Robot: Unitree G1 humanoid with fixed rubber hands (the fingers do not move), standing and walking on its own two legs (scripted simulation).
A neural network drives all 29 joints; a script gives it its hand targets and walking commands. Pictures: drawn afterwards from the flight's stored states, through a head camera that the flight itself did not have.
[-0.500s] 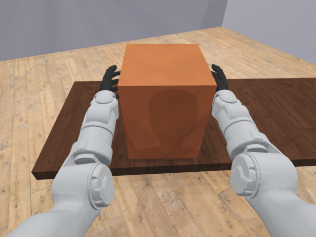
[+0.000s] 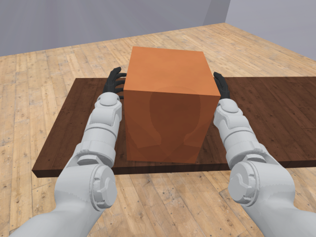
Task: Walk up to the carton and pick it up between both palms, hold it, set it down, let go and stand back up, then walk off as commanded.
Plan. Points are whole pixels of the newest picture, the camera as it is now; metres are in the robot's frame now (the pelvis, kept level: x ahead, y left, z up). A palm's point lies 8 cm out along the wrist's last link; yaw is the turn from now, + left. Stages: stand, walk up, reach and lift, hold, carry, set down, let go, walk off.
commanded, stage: set down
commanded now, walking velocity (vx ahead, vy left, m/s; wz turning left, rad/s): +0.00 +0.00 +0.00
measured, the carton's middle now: (164, 106) +0.45 -0.01 +0.13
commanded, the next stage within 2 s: none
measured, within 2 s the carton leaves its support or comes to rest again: rests again in 0.46 s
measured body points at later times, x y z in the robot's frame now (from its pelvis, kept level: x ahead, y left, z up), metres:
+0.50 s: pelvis +0.00 +0.00 +0.00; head -0.01 +0.01 +0.45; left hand +0.43 +0.13 +0.15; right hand +0.43 -0.16 +0.15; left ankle +0.01 +0.13 -0.75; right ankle -0.01 -0.12 -0.75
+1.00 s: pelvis +0.00 +0.00 +0.00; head -0.01 +0.01 +0.45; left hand +0.43 +0.13 +0.15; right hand +0.43 -0.16 +0.14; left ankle +0.01 +0.13 -0.75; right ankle -0.01 -0.12 -0.75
